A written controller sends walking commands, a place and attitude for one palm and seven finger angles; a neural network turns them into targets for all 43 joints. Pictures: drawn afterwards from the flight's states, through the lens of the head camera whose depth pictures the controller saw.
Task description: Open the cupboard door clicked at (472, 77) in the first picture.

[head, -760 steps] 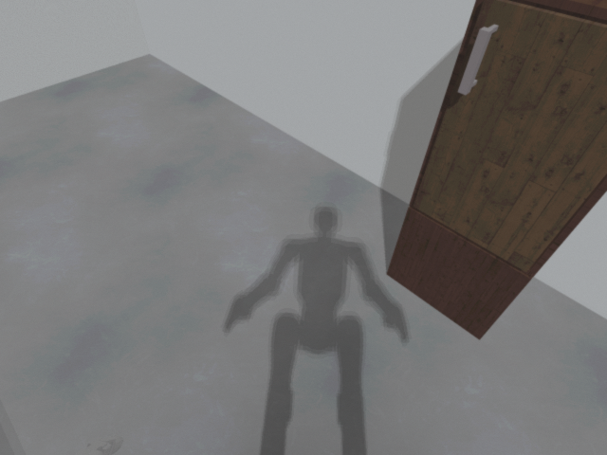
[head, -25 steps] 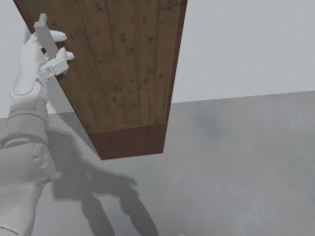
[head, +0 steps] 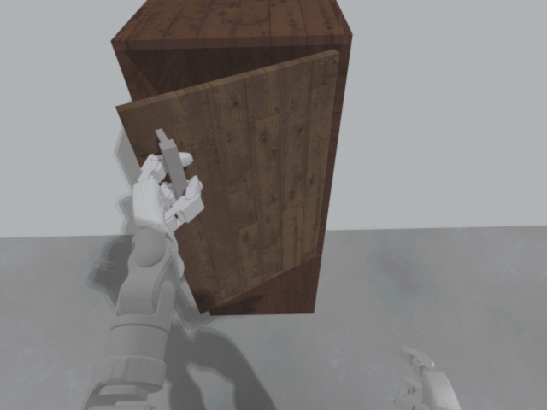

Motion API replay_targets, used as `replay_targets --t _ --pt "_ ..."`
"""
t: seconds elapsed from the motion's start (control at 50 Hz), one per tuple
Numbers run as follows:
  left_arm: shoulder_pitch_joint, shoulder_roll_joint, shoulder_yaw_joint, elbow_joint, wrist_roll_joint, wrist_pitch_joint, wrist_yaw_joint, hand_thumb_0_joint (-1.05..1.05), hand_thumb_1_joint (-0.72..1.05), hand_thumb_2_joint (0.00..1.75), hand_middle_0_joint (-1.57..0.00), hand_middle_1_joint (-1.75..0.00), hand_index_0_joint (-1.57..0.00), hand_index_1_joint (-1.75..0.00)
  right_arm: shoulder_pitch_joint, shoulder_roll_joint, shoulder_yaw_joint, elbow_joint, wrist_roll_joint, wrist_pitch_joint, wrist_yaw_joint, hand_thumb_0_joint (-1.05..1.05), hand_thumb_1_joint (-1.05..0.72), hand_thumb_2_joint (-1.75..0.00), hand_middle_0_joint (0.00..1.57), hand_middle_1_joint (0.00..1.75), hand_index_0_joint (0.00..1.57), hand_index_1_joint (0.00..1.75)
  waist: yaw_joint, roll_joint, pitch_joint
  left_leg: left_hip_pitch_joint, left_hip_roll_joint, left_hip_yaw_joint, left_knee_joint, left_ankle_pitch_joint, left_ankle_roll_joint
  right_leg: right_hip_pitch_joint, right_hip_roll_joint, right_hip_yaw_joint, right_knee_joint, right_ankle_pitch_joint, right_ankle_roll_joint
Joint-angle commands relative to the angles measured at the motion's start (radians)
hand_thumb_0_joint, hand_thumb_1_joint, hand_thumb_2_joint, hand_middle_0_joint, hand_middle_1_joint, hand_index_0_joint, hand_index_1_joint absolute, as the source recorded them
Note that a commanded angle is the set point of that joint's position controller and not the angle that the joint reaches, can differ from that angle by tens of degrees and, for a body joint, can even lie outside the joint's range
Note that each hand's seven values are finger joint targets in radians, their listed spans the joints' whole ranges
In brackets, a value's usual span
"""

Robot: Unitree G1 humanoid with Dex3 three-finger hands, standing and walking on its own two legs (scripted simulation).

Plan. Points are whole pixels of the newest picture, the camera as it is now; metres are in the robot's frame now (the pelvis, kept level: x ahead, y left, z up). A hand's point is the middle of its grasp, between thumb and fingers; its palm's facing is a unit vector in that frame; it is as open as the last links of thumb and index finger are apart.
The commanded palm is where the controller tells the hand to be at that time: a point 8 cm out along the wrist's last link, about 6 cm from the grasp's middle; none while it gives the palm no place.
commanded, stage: pull the door open along its arc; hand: left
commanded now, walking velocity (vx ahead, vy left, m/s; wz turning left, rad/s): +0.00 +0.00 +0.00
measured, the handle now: (174, 173) +0.43 +0.17 +0.15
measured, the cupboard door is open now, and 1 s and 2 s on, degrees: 29 45 51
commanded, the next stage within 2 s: open thumb and fingers to let go in 0.44 s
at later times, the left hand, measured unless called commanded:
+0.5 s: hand (248, 233) +0.31 +0.04 +0.14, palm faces +0.35 -0.94 -0.01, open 5.9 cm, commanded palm +0.27 +0.09 +0.14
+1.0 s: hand (236, 229) +0.32 +0.06 +0.14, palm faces +0.39 -0.92 -0.03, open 11.5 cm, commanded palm +0.27 +0.09 +0.14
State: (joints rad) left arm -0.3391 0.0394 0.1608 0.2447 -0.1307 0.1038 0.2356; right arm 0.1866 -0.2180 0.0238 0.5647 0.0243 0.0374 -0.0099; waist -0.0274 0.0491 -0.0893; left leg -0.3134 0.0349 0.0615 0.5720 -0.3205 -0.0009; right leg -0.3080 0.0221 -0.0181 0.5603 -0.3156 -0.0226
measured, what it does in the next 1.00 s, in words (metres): stands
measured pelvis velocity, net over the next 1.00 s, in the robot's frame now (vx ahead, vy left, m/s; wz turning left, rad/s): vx -0.01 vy -0.01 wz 0.08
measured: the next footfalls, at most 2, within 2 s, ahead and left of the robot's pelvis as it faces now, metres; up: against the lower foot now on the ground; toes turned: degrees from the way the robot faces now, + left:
none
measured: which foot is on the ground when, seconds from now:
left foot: down 0.00-1.00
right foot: down 0.00-1.00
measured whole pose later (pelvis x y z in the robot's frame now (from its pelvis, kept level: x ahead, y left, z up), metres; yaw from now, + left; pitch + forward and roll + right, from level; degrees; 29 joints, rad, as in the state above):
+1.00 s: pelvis -0.01 -0.01 +0.00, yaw +4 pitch -2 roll +0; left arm -0.26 -0.15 -0.22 0.11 0.03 0.25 0.62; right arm 0.11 -0.16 0.02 0.67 -0.03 0.10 0.00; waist 0.02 0.05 -0.01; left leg -0.22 0.01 -0.01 0.56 -0.29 -0.01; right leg -0.18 0.00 -0.09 0.54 -0.31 -0.03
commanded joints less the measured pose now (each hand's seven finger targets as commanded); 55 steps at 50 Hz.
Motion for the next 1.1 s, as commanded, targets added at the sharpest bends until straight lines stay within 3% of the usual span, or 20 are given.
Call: replay_targets --t 0.0,0.06,0.1,0.16,0.26,0.44,0.48,0.54,0.6,0.62,0.74,0.8,0.88,0.92,1.0,1.08 --pt "-0.242 0.159 0.071 -0.281 0.083 0.012 0.209 0.0 0.9 0.9 -0.4 -1.35 -0.4 -1.35 -0.108 -0.084 -0.032 -0.123 -0.017 -0.016 -0.019 0.0 -0.9 -0.9 0.2 0.3 0.2 0.3 0.069 -0.102 -0.194 0.076 -0.024 -0.022 -0.065 0.299 0.012 0.17 -0.028 -0.007 -0.087 0.351 0.01" --pt "-0.242 0.087 0.021 -0.296 0.106 0.05 0.292 0.0 0.9 0.9 -0.4 -1.35 -0.4 -1.35 -0.14 -0.071 -0.026 -0.107 -0.03 -0.005 -0.024 0.0 -0.9 -0.9 0.2 0.3 0.2 0.3 0.062 -0.109 -0.172 0.089 -0.028 -0.025 -0.07 0.282 0.008 0.182 -0.041 0.001 -0.115 0.34 0.011" --pt "-0.226 0.041 -0.04 -0.334 0.127 0.053 0.313 0.0 0.9 0.9 -0.4 -1.35 -0.4 -1.35 -0.144 -0.068 -0.03 -0.103 -0.04 0.001 -0.025 0.0 -0.9 -0.9 0.2 0.3 0.2 0.3 0.054 -0.121 -0.181 0.111 -0.028 -0.028 -0.068 0.29 0.011 0.191 -0.045 0.005 -0.12 0.362 0.012" --pt "-0.177 -0.023 -0.124 -0.369 0.156 0.058 0.311 0.0 0.9 0.9 -0.4 -1.35 -0.4 -1.35 -0.147 -0.062 -0.031 -0.1 -0.049 0.013 -0.023 0.0 -0.9 -0.9 0.2 0.3 0.2 0.3 0.053 -0.096 -0.19 0.134 -0.032 -0.027 -0.064 0.323 0.01 0.209 -0.052 0.004 -0.107 0.447 0.011" --pt "-0.08 -0.119 -0.232 -0.473 0.152 0.056 0.292 0.0 0.9 0.9 -0.4 -1.35 -0.4 -1.35 -0.165 -0.051 -0.036 -0.113 -0.053 0.018 -0.018 0.0 -0.9 -0.9 0.2 0.3 0.2 0.3 0.055 -0.143 -0.181 0.165 -0.035 -0.036 -0.06 0.347 0.012 0.24 -0.059 0.001 -0.111 0.534 0.02" --pt "0.078 -0.268 -0.403 -0.6 0.188 0.089 0.344 0.0 0.9 0.9 -0.4 -1.35 -0.4 -1.35 -0.21 -0.028 -0.04 -0.114 -0.057 0.015 0.021 0.0 -0.9 -0.9 0.2 0.3 0.2 0.3 0.065 -0.145 -0.127 0.183 -0.041 -0.053 -0.036 0.348 0.012 0.211 -0.064 -0.008 -0.121 0.495 0.012" --pt "0.016 -0.237 -0.379 -0.568 0.179 0.101 0.358 0.0 0.9 0.9 -0.4 -1.35 -0.4 -1.35 -0.223 -0.03 -0.037 -0.096 -0.055 0.017 0.018 0.0 -0.9 -0.9 0.2 0.3 0.2 0.3 0.059 -0.187 -0.095 0.175 -0.044 -0.055 -0.033 0.32 0.013 0.193 -0.065 -0.001 -0.151 0.441 0.016" --pt "-0.147 -0.192 -0.317 -0.478 0.166 0.106 0.382 0.0 0.83 0.87 -0.4 -1.34 -0.4 -1.34 -0.237 -0.027 -0.029 -0.065 -0.057 0.017 0.001 0.0 -0.9 -0.9 0.2 0.3 0.2 0.3 0.051 -0.194 -0.065 0.162 -0.058 -0.059 -0.035 0.258 0.015 0.162 -0.074 0.025 -0.192 0.315 0.02" --pt "-0.156 -0.198 -0.313 -0.449 0.173 0.104 0.387 0.0 0.62 0.78 -0.38 -1.32 -0.38 -1.32 -0.241 -0.023 -0.028 -0.059 -0.059 0.021 -0.002 0.0 -0.9 -0.9 0.2 0.3 0.2 0.3 0.063 -0.147 -0.105 0.178 -0.059 -0.058 -0.042 0.276 0.016 0.178 -0.075 0.021 -0.176 0.343 0.015" --pt "-0.132 -0.207 -0.314 -0.436 0.174 0.103 0.385 0.0 0.55 0.75 -0.38 -1.31 -0.38 -1.31 -0.233 -0.021 -0.028 -0.063 -0.061 0.023 -0.003 0.0 -0.9 -0.9 0.2 0.3 0.2 0.3 0.068 -0.159 -0.123 0.176 -0.06 -0.06 -0.046 0.287 0.015 0.193 -0.072 0.01 -0.161 0.37 0.014" --pt "-0.152 -0.258 -0.369 -0.437 0.185 0.084 0.36 0.0 0.13 0.57 -0.35 -1.27 -0.35 -1.27 -0.216 -0.022 -0.034 -0.071 -0.059 0.032 0.001 0.0 -0.9 -0.9 0.2 0.3 0.2 0.3 0.053 -0.131 -0.162 0.199 -0.047 -0.057 -0.047 0.342 0.012 0.197 -0.058 -0.02 -0.114 0.445 0.002" --pt "-0.222 -0.275 -0.391 -0.406 0.181 0.076 0.359 0.0 -0.08 0.48 -0.33 -1.24 -0.33 -1.24 -0.221 -0.026 -0.033 -0.066 -0.056 0.025 0.002 0.0 -0.9 -0.9 0.2 0.3 0.2 0.3 0.037 -0.162 -0.111 0.193 -0.04 -0.068 -0.05 0.303 0.014 0.143 -0.047 -0.031 -0.128 0.339 -0.001" --pt "-0.278 -0.29 -0.405 -0.36 0.189 0.071 0.374 0.0 -0.36 0.36 -0.31 -1.22 -0.31 -1.22 -0.223 -0.022 -0.033 -0.051 -0.055 0.014 0.002 0.0 -0.9 -0.9 0.2 0.3 0.2 0.3 0.038 -0.123 -0.099 0.195 -0.035 -0.077 -0.05 0.274 0.011 0.104 -0.038 -0.037 -0.129 0.244 -0.013" --pt "-0.303 -0.284 -0.396 -0.374 0.194 0.067 0.383 0.0 -0.5 0.3 -0.3 -1.2 -0.3 -1.2 -0.222 -0.022 -0.035 -0.05 -0.057 0.013 0.004 0.0 -0.9 -0.9 0.2 0.3 0.2 0.3 0.043 -0.1 -0.145 0.201 -0.035 -0.078 -0.055 0.283 0.008 0.12 -0.035 -0.041 -0.112 0.243 -0.019" --pt "-0.293 -0.312 -0.415 -0.348 0.197 0.071 0.393 0.0 -0.5 0.3 -0.28 -1.1 -0.28 -1.1 -0.221 -0.021 -0.036 -0.048 -0.056 0.018 0.013 0.0 -0.9 -0.9 0.2 0.3 0.2 0.3 0.047 -0.088 -0.156 0.19 -0.027 -0.08 -0.06 0.288 0.002 0.116 -0.03 -0.052 -0.094 0.236 -0.024" --pt "-0.297 -0.326 -0.417 -0.304 0.196 0.076 0.406 0.0 -0.5 0.3 -0.25 -0.9 -0.25 -0.9 -0.223 -0.022 -0.036 -0.04 -0.055 0.017 0.017 0.0 -0.9 -0.9 0.2 0.3 0.2 0.3 0.048 -0.131 -0.127 0.171 -0.022 -0.089 -0.066 0.27 0.0 0.106 -0.024 -0.06 -0.098 0.202 -0.026"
